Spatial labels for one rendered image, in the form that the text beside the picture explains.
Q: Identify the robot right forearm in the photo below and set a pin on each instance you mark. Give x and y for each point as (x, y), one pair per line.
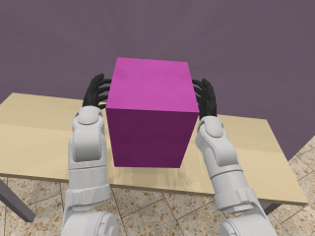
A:
(232, 192)

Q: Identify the left robot hand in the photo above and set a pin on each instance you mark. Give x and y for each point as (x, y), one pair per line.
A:
(92, 97)

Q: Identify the left robot upper arm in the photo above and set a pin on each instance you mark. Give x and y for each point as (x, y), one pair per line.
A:
(94, 223)

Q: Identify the right robot upper arm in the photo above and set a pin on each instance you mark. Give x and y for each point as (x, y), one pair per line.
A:
(246, 225)

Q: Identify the table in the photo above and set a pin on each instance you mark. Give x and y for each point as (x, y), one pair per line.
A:
(34, 144)

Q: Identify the carton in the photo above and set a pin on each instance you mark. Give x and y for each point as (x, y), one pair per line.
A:
(151, 112)

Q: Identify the robot left forearm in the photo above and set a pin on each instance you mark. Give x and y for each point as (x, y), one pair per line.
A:
(87, 160)

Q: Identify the right robot hand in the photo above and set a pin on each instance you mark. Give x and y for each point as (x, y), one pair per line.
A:
(207, 102)

